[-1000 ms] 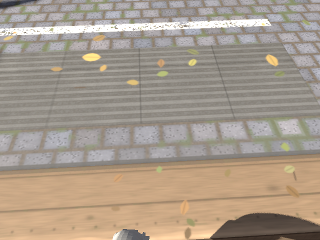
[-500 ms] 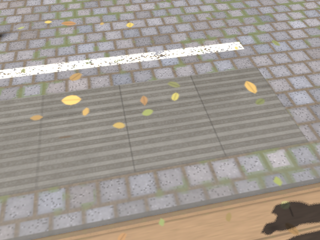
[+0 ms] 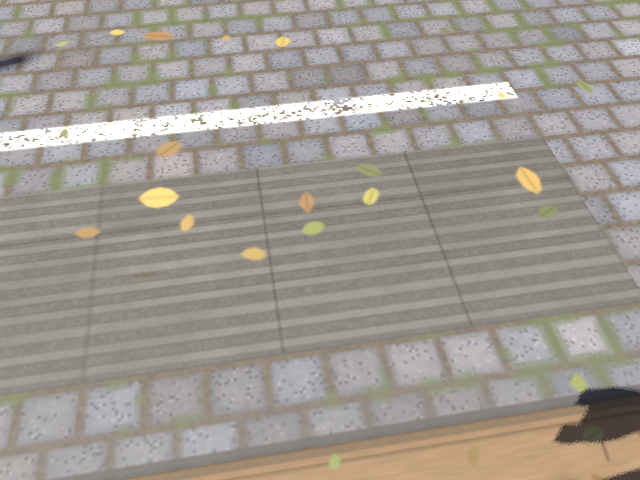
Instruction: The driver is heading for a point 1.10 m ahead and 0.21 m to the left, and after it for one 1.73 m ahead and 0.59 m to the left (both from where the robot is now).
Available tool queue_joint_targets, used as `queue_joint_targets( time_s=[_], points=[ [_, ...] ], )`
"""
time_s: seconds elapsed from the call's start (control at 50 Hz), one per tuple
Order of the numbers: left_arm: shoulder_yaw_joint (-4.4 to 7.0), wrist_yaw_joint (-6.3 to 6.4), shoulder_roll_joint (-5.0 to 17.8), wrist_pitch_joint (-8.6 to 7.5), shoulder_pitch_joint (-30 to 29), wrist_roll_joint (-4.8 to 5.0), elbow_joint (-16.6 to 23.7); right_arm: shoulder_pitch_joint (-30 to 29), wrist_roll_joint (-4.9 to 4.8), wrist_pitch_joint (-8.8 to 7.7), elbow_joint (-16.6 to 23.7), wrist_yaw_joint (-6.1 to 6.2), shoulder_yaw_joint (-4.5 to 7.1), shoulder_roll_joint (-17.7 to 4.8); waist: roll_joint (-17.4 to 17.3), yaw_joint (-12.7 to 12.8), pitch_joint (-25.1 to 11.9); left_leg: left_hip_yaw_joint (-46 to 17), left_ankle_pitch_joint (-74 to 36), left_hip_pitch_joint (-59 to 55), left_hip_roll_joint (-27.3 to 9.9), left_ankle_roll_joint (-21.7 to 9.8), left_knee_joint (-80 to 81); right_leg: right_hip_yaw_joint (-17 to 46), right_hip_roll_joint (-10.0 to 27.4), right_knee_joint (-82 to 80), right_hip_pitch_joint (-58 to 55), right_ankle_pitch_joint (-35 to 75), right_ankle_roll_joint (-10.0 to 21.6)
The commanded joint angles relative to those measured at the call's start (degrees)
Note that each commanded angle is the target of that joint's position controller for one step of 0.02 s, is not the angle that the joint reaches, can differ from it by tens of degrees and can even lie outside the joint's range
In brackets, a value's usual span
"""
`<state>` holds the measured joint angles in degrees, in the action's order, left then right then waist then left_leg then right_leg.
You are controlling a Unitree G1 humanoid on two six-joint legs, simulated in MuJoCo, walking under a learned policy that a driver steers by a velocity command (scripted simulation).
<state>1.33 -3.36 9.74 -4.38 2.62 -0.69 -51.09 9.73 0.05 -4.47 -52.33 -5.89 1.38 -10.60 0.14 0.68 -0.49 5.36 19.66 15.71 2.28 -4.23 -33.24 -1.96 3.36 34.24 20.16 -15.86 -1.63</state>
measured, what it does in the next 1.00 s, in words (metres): climbs: right foot, then left foot 0.15 m higher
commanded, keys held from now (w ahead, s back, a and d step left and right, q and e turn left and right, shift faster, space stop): w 1.00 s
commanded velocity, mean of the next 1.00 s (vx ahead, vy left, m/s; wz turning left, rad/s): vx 0.40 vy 0.00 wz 0.00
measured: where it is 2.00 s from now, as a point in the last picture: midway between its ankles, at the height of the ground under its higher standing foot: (384, 273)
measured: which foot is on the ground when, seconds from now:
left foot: down 0.00-0.30, up 0.32-0.62, down 0.64-1.00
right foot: down 0.00-0.04, up 0.06-0.26, down 0.28-0.66, up 0.68-1.00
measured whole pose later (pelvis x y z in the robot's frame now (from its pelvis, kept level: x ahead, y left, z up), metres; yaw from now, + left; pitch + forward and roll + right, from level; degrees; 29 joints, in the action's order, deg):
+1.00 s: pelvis +0.43 -0.05 +0.16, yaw -1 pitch +6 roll +1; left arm 0.7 -4.1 11.1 -4.7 1.9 -4.0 -46.9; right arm 27.4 3.4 -7.3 -62.7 -1.6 -1.9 -7.9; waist 0.8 -4.3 -7.5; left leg 3.9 20.5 10.5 2.7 -3.4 -24.7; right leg 1.0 6.4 64.2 54.9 0.8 4.4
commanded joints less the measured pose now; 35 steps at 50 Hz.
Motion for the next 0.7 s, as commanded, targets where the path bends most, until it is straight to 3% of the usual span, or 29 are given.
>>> queue_joint_targets(
  time_s=[0.02, 0.06, 0.1, 0.12, 0.16, 0.2, 0.22, 0.24, 0.26, 0.28, 0.3, 0.32, 0.34, 0.36, 0.38, 0.4, 0.42, 0.44, 0.46, 0.48, 0.5, 0.52, 0.54, 0.58, 0.62, 0.64, 0.66, 0.68, 0.7],
  points=[
    [2.24, 0.65, 7.01, 0.19, 0.0, -1.02, 2.35, 4.45, 1.31, -0.14, 0.95, 0.76, 2.33, -7.37, -1.67, -1.36, -1.52, -9.12, 5.59, -0.93, -6.81, -5.04, 11.61, -1.2, -0.81, -2.38, 0.32, -6.6, 4.11],
    [3.0, 1.72, 7.55, 0.61, -2.2, -1.82, 3.17, 8.08, 2.84, -0.16, -0.54, 2.57, 3.65, -10.06, -5.23, -3.91, 1.6, -20.42, 18.92, -5.1, -13.81, -10.9, 18.58, -2.59, -2.24, 3.5, 9.76, -9.05, 5.79],
    [2.38, 2.53, 4.89, 0.4, -3.68, -1.58, 4.16, 10.95, 2.36, -0.14, -2.22, 4.26, 2.71, -7.58, -6.83, -5.19, 3.55, -30.4, 19.24, -9.78, -21.89, -15.54, 22.83, 0.09, -0.65, 11.5, 17.58, -3.64, 7.35],
    [2.02, 2.69, 3.77, 0.25, -3.73, -1.55, 4.6, 10.35, 2.43, -0.32, -2.35, 4.89, 2.21, -6.7, -5.81, -4.88, 3.63, -30.99, 16.24, -9.32, -23.37, -16.24, 23.93, 1.29, 0.16, 15.81, 18.13, -3.24, 7.97],
    [1.82, 2.54, 2.88, 0.32, -2.34, -2.42, 5.09, 6.66, 2.62, -0.82, -1.39, 6.09, 1.71, -6.07, -4.28, -3.46, 1.36, -23.69, 7.75, -9.32, -20.4, -13.25, 24.31, 1.18, 0.52, 19.15, 13.86, -9.64, 8.54],
    [1.44, 1.42, 2.08, 1.37, 0.67, -3.57, 4.3, 2.94, 2.58, -0.73, -1.12, 6.24, 1.23, -6.37, -2.42, -1.29, 1.49, -15.78, -1.4, -6.85, -16.54, -11.57, 23.44, -0.54, 0.38, 13.05, 5.62, -9.9, 8.65],
    [1.41, 0.83, 1.77, 1.5, 2.51, -3.08, 3.73, 1.51, 2.18, -0.57, -1.09, 5.8, 1.27, -7.29, -2.5, 0.19, 1.74, -12.79, -5.91, -5.04, -14.91, -11.78, 21.87, -2.3, -0.76, 6.11, -0.61, -6.54, 8.2],
    [1.62, 0.43, 1.69, 1.2, 5.63, -1.9, 2.47, 1.85, 1.99, -0.09, -1.44, 4.96, 1.76, -9.28, -2.99, 1.39, 1.39, -11.27, -12.58, -3.29, -14.2, -12.85, 19.76, -4.8, -3.12, -0.88, -7.93, -0.68, 7.35],
    [2.29, 0.68, 3.32, 0.79, 10.89, -1.27, 0.77, 1.78, 2.79, 0.51, -1.93, 3.64, 2.28, -12.04, -3.12, 3.38, 0.55, -10.4, -26.56, -1.95, -14.01, -13.76, 15.32, -5.24, -4.83, -6.15, -15.19, 6.61, 7.07],
    [3.28, 1.27, 6.0, 0.32, 17.74, -1.12, -1.3, 2.32, 3.83, 0.89, -2.7, 2.04, 2.59, -12.56, -1.32, 5.36, -1.75, -7.3, -34.46, -1.47, -12.44, -12.65, 6.66, -4.35, -4.77, -10.5, -22.18, 10.23, 7.88],
    [4.48, 2.43, 9.43, -0.08, 26.99, -2.37, -3.9, 5.42, 4.34, 0.84, -4.01, 0.24, 1.81, -8.34, 4.47, 6.39, -6.4, -2.59, -31.24, 6.21, -6.54, -7.82, -8.8, 2.65, -0.39, -11.35, -33.78, 19.21, 12.27],
    [5.04, 3.4, 13.91, 0.75, 40.08, -3.56, -7.23, 9.9, 4.51, 0.26, -4.1, -1.33, 0.03, -1.88, 16.15, 7.8, -11.91, -0.18, -2.96, 25.17, 1.71, -2.31, -32.31, 25.97, 14.69, -13.58, -49.88, 42.02, 26.73],
    [4.27, 2.66, 11.15, 1.35, 48.44, -5.23, -10.65, 5.81, 3.07, -0.91, -4.33, -1.7, 0.76, -2.55, 14.32, 13.01, -3.55, -8.3, 11.5, 42.88, 4.98, -3.55, -62.68, 37.93, 20.08, -20.72, -47.15, 25.68, 29.89],
    [3.86, 1.81, 10.63, 1.5, 44.31, -6.6, -13.44, 0.59, 1.24, -1.54, -2.72, -1.28, 0.68, -1.17, 10.38, 9.94, 5.69, -12.83, 11.46, 61.54, 5.46, -7.25, -91.41, 32.76, 19.65, -19.04, -42.44, 15.09, 26.06],
    [2.23, 1.16, 5.92, 1.92, 40.77, -7.22, -14.36, -1.8, 0.93, -1.59, -1.02, -0.53, 0.68, -2.02, 7.36, 8.12, 7.48, -14.1, 10.74, 72.21, 5.22, -11.14, -103.76, 28.49, 19.66, -17.27, -39.21, 14.77, 23.66],
    [-0.74, 0.1, -0.25, 1.92, 36.66, -6.82, -15.11, -2.89, 2.0, -0.78, 2.42, 0.19, -0.15, -0.89, 2.48, 4.89, 4.75, -15.64, 6.9, 75.95, 3.01, -14.46, -107.84, 22.86, 19.56, -16.26, -35.64, 14.61, 21.41],
    [-2.9, -0.52, -4.31, 1.95, 33.41, -6.6, -16.5, -5.91, 3.15, 0.65, 6.42, 0.29, -1.97, 2.69, -1.24, 1.84, 4.82, -16.19, 5.0, 77.17, 0.24, -16.87, -107.15, 18.23, 18.01, -16.97, -28.51, 8.85, 19.06],
    [-4.16, -0.65, -6.05, 1.68, 26.23, -7.3, -15.41, -7.93, 3.92, 1.95, 10.29, -0.02, -3.54, 5.04, -1.76, -2.48, 4.22, -12.62, 4.5, 71.6, -2.2, -18.07, -100.81, 11.32, 13.78, -20.91, -14.78, 0.85, 16.75],
    [-4.27, 0.07, -4.83, 1.22, 17.61, -7.71, -12.6, -8.71, 3.49, 2.8, 12.37, -0.06, -4.32, 5.39, -1.02, -5.98, 4.06, -8.16, 4.35, 64.59, -4.25, -16.94, -91.31, 5.83, 9.91, -25.94, -3.3, -4.95, 15.58],
    [-4.1, 0.08, -2.42, 0.13, 11.94, -8.38, -10.16, -10.51, 1.88, 3.38, 14.46, 0.71, -4.45, 3.08, -2.52, -7.93, 2.78, -4.52, -2.22, 52.27, -6.74, -15.13, -74.94, 1.72, 6.35, -30.64, 8.97, -8.75, 14.69],
    [-3.9, -0.34, 0.0, -1.08, 9.87, -8.93, -7.76, -13.01, -0.39, 3.57, 15.38, 1.62, -3.89, -0.22, -0.78, -7.62, 1.35, -3.21, -9.96, 37.16, -8.2, -12.2, -65.8, -0.31, 3.8, -34.27, 22.27, -7.0, 14.22],
    [-3.69, -0.24, 2.58, -1.84, 11.44, -7.01, -5.08, -14.99, 0.28, 4.2, 14.86, 1.52, -4.25, -1.03, 2.05, -6.72, -0.44, 2.18, -10.09, 20.35, -6.65, -7.76, -60.97, -0.67, 3.5, -41.87, 32.48, -6.21, 16.42],
    [-3.77, -0.22, 4.47, -2.62, 15.96, -4.36, -5.12, -16.18, 1.64, 4.3, 14.13, 1.18, -4.56, -0.09, 5.16, -5.43, 1.22, 5.81, -6.04, 15.63, -3.54, -3.65, -60.15, 1.39, 5.58, -41.09, 30.91, 14.46, 18.21],
    [-2.08, -0.67, 12.57, -3.34, 28.46, -2.16, -7.4, -17.07, 2.19, 5.24, 13.4, 1.09, -4.44, -0.91, 7.52, -3.23, -0.69, 10.05, 5.08, 30.39, 0.62, -1.24, -44.48, 1.95, 9.6, -29.14, -2.92, 65.29, 17.99],
    [0.13, -2.07, 15.76, -2.64, 31.86, -2.1, -8.57, -14.68, 2.18, 5.01, 13.41, 0.95, -4.75, -0.13, 12.52, -2.72, -3.96, 7.39, 10.04, 34.49, 1.73, -3.12, -30.67, 2.1, 13.69, -18.75, -25.65, 86.6, 15.94],
    [0.83, -2.36, 15.34, -2.37, 32.13, -3.51, -8.06, -10.13, 2.36, 3.97, 13.17, 1.45, -4.58, -0.93, 13.92, -3.6, -8.51, 5.06, 3.98, 26.04, 1.81, -5.51, -29.64, 0.46, 13.47, -12.7, -26.07, 98.19, 15.33],
    [0.54, -2.55, 10.75, -2.97, 37.07, -5.33, -8.23, -1.43, 0.97, 2.94, 9.97, 2.1, -3.88, -4.0, 6.75, -3.86, -17.23, -6.78, -10.0, 2.29, -1.07, -11.87, -32.88, 2.18, 10.18, -1.53, -8.6, 98.08, 12.25],
    [-0.07, -3.26, 8.97, -2.86, 35.43, -6.56, -6.21, 9.69, 1.1, 3.12, 6.41, 2.96, -2.74, -8.41, -1.75, -8.39, -24.07, -24.12, -2.24, -12.93, -4.99, -16.19, -18.83, 4.99, 4.52, 10.81, 5.43, 77.6, 11.81],
    [-1.2, -4.01, 3.19, -1.75, 27.61, -6.47, -4.78, 27.91, 3.98, 2.66, -1.36, 3.93, -0.88, -12.41, -15.88, -14.56, -22.24, -45.64, -3.14, -22.71, -14.63, -22.97, -0.8, 7.63, -8.19, 41.49, 23.33, 8.22, 8.43]
  ],
)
